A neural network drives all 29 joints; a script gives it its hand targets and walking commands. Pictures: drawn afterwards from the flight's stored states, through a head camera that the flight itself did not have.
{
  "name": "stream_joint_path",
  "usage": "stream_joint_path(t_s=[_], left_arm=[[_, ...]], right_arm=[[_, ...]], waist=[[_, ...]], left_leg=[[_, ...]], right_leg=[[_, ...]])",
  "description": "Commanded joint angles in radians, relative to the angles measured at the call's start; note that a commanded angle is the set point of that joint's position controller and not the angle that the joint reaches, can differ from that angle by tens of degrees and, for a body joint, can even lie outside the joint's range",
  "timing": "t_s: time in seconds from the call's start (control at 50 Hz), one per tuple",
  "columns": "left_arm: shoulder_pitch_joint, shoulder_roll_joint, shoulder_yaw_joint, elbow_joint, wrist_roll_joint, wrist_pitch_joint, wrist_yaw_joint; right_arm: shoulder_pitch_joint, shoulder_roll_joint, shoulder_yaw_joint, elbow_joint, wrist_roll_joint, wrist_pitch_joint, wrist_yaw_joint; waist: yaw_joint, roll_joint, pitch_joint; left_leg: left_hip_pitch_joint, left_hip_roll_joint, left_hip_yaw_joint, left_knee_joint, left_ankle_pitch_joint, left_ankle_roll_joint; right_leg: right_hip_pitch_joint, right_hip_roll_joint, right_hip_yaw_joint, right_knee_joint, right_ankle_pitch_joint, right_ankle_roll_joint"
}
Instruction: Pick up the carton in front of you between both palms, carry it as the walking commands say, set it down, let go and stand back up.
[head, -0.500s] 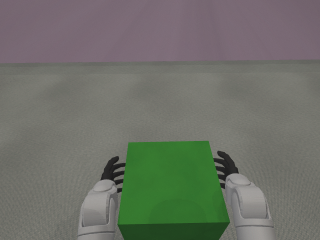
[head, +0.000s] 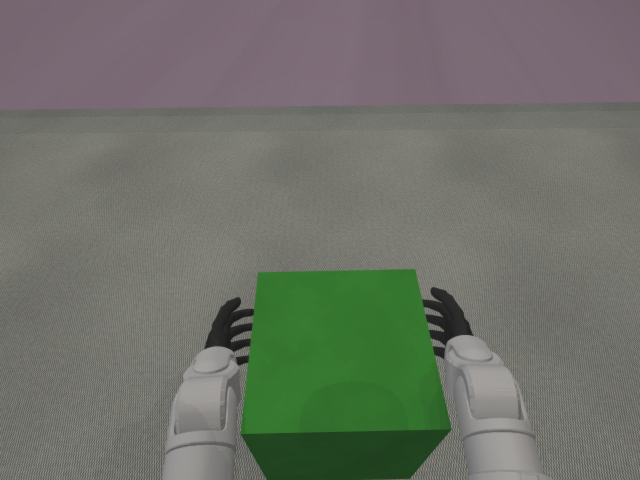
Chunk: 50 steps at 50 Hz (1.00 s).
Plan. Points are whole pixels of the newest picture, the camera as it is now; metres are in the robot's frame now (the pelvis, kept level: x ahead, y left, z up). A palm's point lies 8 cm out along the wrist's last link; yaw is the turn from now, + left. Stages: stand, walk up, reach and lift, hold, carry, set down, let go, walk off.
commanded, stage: carry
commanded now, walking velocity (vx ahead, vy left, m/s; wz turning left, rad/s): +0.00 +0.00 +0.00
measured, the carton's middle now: (337, 380) +0.29 +0.00 -0.04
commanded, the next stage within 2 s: hold in 0.02 s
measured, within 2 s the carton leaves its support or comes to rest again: neither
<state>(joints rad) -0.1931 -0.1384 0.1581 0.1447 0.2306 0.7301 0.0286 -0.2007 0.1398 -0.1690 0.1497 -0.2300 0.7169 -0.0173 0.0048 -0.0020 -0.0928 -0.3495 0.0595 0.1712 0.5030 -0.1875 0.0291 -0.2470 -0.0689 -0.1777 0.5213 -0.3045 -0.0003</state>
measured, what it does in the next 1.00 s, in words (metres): stands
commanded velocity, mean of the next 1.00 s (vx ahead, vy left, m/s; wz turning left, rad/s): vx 0.00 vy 0.00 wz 0.00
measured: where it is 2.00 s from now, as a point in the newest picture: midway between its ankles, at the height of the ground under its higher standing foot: outside the picture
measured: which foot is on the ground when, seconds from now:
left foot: down 0.00-1.00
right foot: down 0.00-1.00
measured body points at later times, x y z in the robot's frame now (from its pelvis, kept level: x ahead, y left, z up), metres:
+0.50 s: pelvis -0.03 +0.00 +0.01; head -0.07 +0.02 +0.45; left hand +0.28 +0.13 +0.04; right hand +0.26 -0.17 +0.04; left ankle +0.05 +0.11 -0.73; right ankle -0.02 -0.12 -0.74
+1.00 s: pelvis -0.01 +0.01 +0.01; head -0.05 +0.03 +0.45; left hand +0.32 +0.13 +0.04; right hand +0.29 -0.18 +0.04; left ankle +0.05 +0.11 -0.74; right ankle -0.02 -0.12 -0.74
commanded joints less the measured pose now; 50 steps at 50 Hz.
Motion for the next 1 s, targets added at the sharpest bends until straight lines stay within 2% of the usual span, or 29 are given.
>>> stream_joint_path(t_s=[0.0, 0.02, 0.04, 0.06, 0.12, 0.16, 0.22, 0.3, 0.48, 0.68, 0.84, 0.9, 0.98], left_arm=[[-0.446, -0.865, -0.557, -0.079, -0.247, -0.03, -0.226], [-0.359, -0.882, -0.545, -0.095, -0.245, -0.026, -0.231], [-0.373, -0.853, -0.534, -0.139, -0.239, -0.034, -0.227], [-0.396, -0.855, -0.54, -0.146, -0.239, -0.034, -0.229], [-0.391, -0.843, -0.536, -0.13, -0.23, -0.043, -0.22], [-0.418, -0.847, -0.538, -0.123, -0.223, -0.043, -0.221], [-0.426, -0.862, -0.517, -0.082, -0.208, -0.044, -0.224], [-0.452, -0.888, -0.496, -0.041, -0.2, -0.041, -0.237], [-0.556, -0.946, -0.477, 0.041, -0.206, -0.041, -0.287], [-0.612, -0.974, -0.449, 0.117, -0.2, -0.039, -0.304], [-0.617, -0.975, -0.437, 0.13, -0.202, -0.038, -0.295], [-0.634, -0.966, -0.399, 0.166, -0.184, -0.05, -0.29], [-0.691, -0.933, -0.291, 0.278, -0.123, -0.101, -0.285]], right_arm=[[-0.399, 0.876, 0.547, -0.048, 0.231, -0.015, 0.214], [-0.32, 0.909, 0.514, -0.038, 0.212, -0.013, 0.221], [-0.322, 0.882, 0.507, -0.072, 0.206, -0.028, 0.215], [-0.336, 0.883, 0.51, -0.067, 0.199, -0.032, 0.215], [-0.344, 0.866, 0.497, -0.06, 0.202, -0.048, 0.212], [-0.36, 0.862, 0.488, -0.032, 0.195, -0.05, 0.211], [-0.4, 0.88, 0.484, -0.003, 0.199, -0.054, 0.225], [-0.447, 0.899, 0.477, 0.033, 0.199, -0.053, 0.244], [-0.528, 0.955, 0.442, 0.119, 0.187, -0.061, 0.274], [-0.598, 0.977, 0.409, 0.192, 0.186, -0.061, 0.299], [-0.601, 0.97, 0.396, 0.191, 0.181, -0.052, 0.295], [-0.617, 0.957, 0.359, 0.218, 0.157, -0.063, 0.289], [-0.666, 0.94, 0.258, 0.317, 0.092, -0.109, 0.277]], waist=[[-0.002, 0.006, -0.231], [-0.019, -0.059, -0.133], [-0.018, -0.045, -0.185], [-0.014, -0.041, -0.158], [-0.006, -0.013, -0.155], [-0.007, 0.0, -0.142], [0.001, 0.001, -0.103], [0.01, -0.01, -0.069], [-0.006, -0.02, -0.044], [-0.002, 0.012, -0.05], [-0.004, 0.016, -0.066], [-0.005, 0.011, -0.055], [-0.005, 0.001, -0.024]], left_leg=[[0.144, 0.11, -0.118, -0.056, 0.193, 0.0], [0.414, -0.137, -0.235, -0.08, 0.385, 0.007], [0.486, -0.119, -0.262, -0.089, 0.387, 0.006], [0.455, -0.125, -0.259, -0.089, 0.4, 0.0], [0.493, -0.131, -0.257, -0.095, 0.411, -0.009], [0.467, -0.141, -0.247, -0.115, 0.312, -0.019], [0.473, -0.139, -0.242, -0.123, 0.22, -0.013], [0.47, -0.135, -0.241, -0.129, 0.134, -0.008], [0.468, -0.13, -0.243, -0.132, -0.017, -0.019], [0.445, -0.114, -0.261, -0.161, -0.093, -0.025], [0.443, -0.107, -0.267, -0.171, -0.005, -0.027], [0.434, -0.11, -0.266, -0.162, 0.014, -0.026], [0.391, -0.115, -0.264, -0.131, -0.002, -0.02]], right_leg=[[0.025, -0.098, 0.102, -0.088, 0.134, -0.009], [0.041, 0.144, 0.251, -0.168, 0.403, -0.029], [0.059, 0.131, 0.276, -0.171, 0.388, -0.039], [0.07, 0.132, 0.273, -0.171, 0.398, -0.036], [0.097, 0.132, 0.288, -0.177, 0.422, -0.027], [0.12, 0.135, 0.283, -0.195, 0.33, -0.026], [0.071, 0.128, 0.287, -0.209, 0.231, -0.029], [0.029, 0.121, 0.29, -0.221, 0.139, -0.032], [-0.027, 0.112, 0.289, -0.242, -0.016, -0.049], [-0.016, 0.125, 0.275, -0.221, -0.034, -0.047], [0.021, 0.138, 0.271, -0.208, 0.048, -0.037], [0.014, 0.139, 0.27, -0.199, 0.057, -0.035], [-0.035, 0.139, 0.269, -0.169, 0.034, -0.033]])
